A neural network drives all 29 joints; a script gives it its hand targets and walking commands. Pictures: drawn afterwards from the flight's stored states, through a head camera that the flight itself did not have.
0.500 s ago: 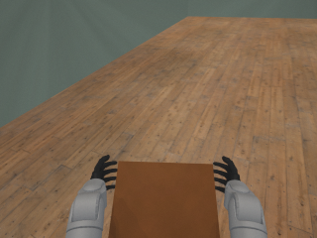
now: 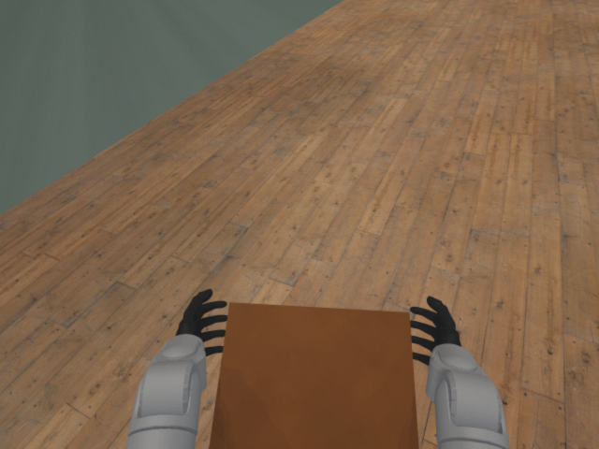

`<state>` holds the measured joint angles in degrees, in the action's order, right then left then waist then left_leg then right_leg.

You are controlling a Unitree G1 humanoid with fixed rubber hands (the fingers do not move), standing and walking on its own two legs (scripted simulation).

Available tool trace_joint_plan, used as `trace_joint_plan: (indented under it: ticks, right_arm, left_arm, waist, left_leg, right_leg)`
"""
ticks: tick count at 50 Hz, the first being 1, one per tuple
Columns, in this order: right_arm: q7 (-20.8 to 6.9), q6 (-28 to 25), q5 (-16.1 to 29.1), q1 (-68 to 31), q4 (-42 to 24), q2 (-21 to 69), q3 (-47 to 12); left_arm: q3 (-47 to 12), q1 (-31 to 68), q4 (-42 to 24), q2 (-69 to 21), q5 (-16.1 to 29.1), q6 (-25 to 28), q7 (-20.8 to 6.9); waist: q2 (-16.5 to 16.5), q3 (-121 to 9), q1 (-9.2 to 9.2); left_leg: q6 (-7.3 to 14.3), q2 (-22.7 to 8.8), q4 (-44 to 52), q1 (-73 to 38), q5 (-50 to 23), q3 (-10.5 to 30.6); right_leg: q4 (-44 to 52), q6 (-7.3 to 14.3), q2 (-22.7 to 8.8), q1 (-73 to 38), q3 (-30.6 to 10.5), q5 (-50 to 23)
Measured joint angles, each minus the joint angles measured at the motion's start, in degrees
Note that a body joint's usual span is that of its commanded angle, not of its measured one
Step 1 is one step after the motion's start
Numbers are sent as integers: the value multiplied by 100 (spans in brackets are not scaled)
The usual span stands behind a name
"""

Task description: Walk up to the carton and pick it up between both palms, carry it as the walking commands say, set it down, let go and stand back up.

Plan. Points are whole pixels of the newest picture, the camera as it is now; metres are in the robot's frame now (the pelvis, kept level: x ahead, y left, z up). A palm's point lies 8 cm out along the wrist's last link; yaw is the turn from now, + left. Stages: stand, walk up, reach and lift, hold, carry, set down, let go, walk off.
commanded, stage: carry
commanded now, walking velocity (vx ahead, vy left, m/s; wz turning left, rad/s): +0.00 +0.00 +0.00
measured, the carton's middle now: (314, 382) +0.26 +0.01 -0.08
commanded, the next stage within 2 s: none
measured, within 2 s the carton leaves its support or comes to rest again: neither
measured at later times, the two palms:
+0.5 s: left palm (207, 390) +0.19 +0.13 +0.05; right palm (491, 404) +0.20 -0.21 +0.02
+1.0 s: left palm out of the picture +0.11 +0.14 +0.04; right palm out of the picture +0.12 -0.19 +0.02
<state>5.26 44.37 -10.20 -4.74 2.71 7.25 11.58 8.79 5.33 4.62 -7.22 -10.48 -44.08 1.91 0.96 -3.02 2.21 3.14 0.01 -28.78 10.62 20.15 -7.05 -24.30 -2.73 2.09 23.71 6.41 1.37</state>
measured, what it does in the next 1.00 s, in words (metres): walks backwards: right foot, then left foot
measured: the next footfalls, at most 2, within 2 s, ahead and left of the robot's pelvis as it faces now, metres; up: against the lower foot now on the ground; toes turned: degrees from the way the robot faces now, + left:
right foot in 0.12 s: +0.08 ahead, -0.08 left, +0.00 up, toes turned +0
left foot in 0.50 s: -0.06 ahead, +0.09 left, +0.00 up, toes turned +7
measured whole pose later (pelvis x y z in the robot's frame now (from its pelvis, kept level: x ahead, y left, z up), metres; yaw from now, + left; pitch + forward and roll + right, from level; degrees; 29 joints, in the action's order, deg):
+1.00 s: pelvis -0.14 -0.03 +0.00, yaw +0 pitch -2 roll +1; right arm 5.1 41.0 -11.0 -4.4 5.1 7.2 9.7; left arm 9.9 4.9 4.1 -7.3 -10.1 -41.1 3.1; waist 1.7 -3.3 2.1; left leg -0.2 -2.5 -32.5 16.2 13.9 -6.3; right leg -31.5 4.2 1.6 20.5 2.3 8.9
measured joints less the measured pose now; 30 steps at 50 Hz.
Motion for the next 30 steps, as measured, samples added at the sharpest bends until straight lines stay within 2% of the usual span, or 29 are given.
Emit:
trace_joint_plan:
  ticks: [1, 3, 4, 6, 8, 9, 11, 18, 22, 24, 26, 27, 28, 30]
  right_arm:
    - [8, 12, 0, 1, 1, -2, 0]
    - [-6, -19, -17, 9, 81, -1, -2]
    - [-60, -66, -36, 8, 162, 2, -3]
    - [-103, -65, -22, -1, 69, 10, -78]
    - [-28, -117, -4, -36, 34, -8, -130]
    - [14, -140, -5, -18, 94, -24, -129]
    - [76, -171, -5, 11, 111, -49, -130]
    - [106, -427, -3, 2, 53, -50, -131]
    - [103, -444, -3, 3, 45, -50, -131]
    - [112, -351, 8, 2, -41, -50, -130]
    - [148, -92, 100, 4, -289, -25, -131]
    - [162, 31, 119, 8, -380, 7, -130]
    - [149, 88, 103, 9, -365, 7, -129]
    - [28, -17, -36, 10, -1, 5, -131]
  left_arm:
    - [-1, 3, 4, -2, 1, -15, -2]
    - [66, -12, 72, 1, 2, 19, -69]
    - [139, -29, 152, 4, 2, 94, -118]
    - [156, -68, 17, 24, 13, 119, -102]
    - [139, -36, -104, 10, 38, 117, -42]
    - [139, -51, -85, -8, 40, 144, -61]
    - [82, -81, -63, -11, 38, 192, -99]
    - [12, -45, -83, -8, 37, 440, -45]
    - [-2, -36, -82, -9, 37, 464, -18]
    - [-57, -32, -154, -9, 36, 379, 41]
    - [-145, -60, -430, -3, 34, 122, 124]
    - [-160, -90, -524, -2, 36, 7, 152]
    - [-140, -107, -497, -1, 39, -41, 133]
    - [74, -113, -120, 3, 41, 72, -29]
  waist:
    - [38, 2, -11]
    - [91, -16, -20]
    - [103, -78, -11]
    - [80, -121, 0]
    - [144, 72, -12]
    - [137, 82, -10]
    - [134, 80, -9]
    - [136, 59, -13]
    - [138, 40, -15]
    - [138, 41, -16]
    - [92, 55, -15]
    - [54, 65, -18]
    - [61, 47, -23]
    - [69, -90, -19]
  left_leg:
    - [50, -54, 134, -23, -318, 7]
    - [40, -153, 47, -16, -521, 21]
    - [-31, -182, -66, 52, -430, 26]
    - [-237, -207, -408, 319, -230, 25]
    - [-267, -279, -625, 431, 24, 49]
    - [-268, -259, -699, 470, 282, 45]
    - [-268, -187, -849, 549, 450, 44]
    - [-267, -140, -817, 556, 98, 51]
    - [-267, -141, -348, 400, -171, 54]
    - [-207, -141, -104, 280, -68, 54]
    - [-104, -148, 151, 201, 17, 59]
    - [-99, -156, 183, 197, -215, 61]
    - [-97, -177, 180, 188, -439, 69]
    - [-98, -214, 95, 192, -551, 70]
  right_leg:
    - [-543, -367, 13, 148, 6, 326]
    - [-2123, -400, 8, 302, -214, 1342]
    - [-2466, -334, -13, 249, -416, 1708]
    - [-1613, -106, -213, -158, -623, 1580]
    - [-1490, 501, -100, -167, -576, 1529]
    - [-1392, 692, -76, -173, -577, 1446]
    - [-1045, 859, -67, -227, -579, 1191]
    - [-107, 877, -24, -267, -569, 446]
    - [196, 877, 34, -266, -508, 141]
    - [248, 866, 88, -242, -435, 48]
    - [229, 758, 141, -168, -374, 12]
    - [36, 633, 138, -97, -370, 225]
    - [-538, 530, 138, 45, -364, 751]
    - [-1930, 492, 103, 240, -379, 1415]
